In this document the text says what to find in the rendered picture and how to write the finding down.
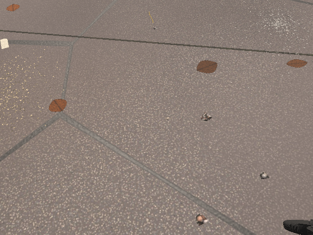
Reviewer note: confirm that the right robot hand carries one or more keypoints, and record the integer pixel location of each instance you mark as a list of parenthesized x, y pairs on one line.
[(299, 226)]

